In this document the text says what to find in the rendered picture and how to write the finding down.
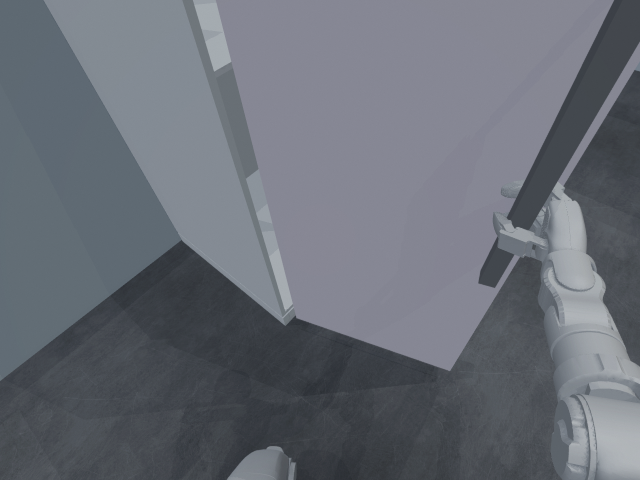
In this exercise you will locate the robot left thigh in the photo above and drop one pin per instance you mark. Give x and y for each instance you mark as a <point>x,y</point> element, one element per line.
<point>265,464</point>

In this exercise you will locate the handle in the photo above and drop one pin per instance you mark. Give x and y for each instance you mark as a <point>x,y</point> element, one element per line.
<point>611,50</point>

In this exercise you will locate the right robot upper arm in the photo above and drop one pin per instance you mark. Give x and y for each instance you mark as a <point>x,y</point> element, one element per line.
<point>596,438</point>

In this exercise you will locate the right robot forearm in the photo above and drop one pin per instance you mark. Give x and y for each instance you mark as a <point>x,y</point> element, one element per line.
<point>588,352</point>

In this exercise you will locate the right robot hand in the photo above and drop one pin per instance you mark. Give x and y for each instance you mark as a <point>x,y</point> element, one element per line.
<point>561,224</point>

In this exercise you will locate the fridge door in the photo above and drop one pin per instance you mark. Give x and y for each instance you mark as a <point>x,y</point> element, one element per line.
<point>383,132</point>

